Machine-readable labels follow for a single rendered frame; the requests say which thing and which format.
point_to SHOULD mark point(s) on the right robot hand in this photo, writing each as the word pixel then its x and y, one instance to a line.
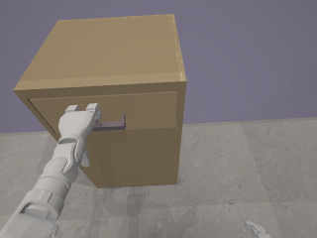
pixel 256 230

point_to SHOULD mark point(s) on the left robot hand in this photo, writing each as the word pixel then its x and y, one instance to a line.
pixel 80 123

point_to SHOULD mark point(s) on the robot left forearm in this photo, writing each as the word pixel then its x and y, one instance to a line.
pixel 46 199

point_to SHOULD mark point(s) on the cabinet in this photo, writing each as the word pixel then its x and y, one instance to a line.
pixel 108 56

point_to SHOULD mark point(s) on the drawer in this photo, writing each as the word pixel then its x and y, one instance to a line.
pixel 142 110

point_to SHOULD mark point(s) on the left robot upper arm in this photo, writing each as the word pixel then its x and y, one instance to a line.
pixel 28 226

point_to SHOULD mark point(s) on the handle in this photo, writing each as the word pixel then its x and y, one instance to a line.
pixel 110 125

